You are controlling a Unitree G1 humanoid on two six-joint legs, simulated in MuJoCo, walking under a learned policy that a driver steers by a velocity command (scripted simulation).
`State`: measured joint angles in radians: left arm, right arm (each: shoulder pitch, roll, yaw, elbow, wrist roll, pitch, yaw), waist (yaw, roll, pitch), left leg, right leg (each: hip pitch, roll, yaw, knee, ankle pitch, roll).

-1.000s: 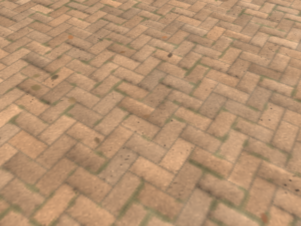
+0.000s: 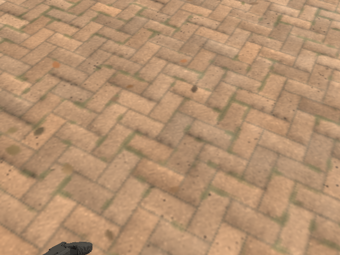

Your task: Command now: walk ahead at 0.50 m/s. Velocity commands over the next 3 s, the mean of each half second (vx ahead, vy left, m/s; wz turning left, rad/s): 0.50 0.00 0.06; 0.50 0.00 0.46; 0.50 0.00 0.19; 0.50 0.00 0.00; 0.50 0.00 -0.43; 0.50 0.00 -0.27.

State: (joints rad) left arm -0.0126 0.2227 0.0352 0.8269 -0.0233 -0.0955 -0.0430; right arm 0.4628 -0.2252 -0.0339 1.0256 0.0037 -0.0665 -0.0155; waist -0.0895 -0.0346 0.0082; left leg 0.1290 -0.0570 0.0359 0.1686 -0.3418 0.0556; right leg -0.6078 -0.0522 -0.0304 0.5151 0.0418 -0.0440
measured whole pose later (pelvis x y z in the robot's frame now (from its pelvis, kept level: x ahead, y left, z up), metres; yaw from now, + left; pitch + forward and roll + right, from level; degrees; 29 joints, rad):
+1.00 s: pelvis +0.58 +0.07 +0.01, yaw +18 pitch +2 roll +0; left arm -0.01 0.27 0.06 0.77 0.00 -0.11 0.00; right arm 0.36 -0.27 -0.07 0.83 0.02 -0.06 -0.01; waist -0.08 -0.04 0.02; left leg -0.09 -0.11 -0.16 0.33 -0.26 0.09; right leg -0.61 -0.04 0.10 0.53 0.07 0.03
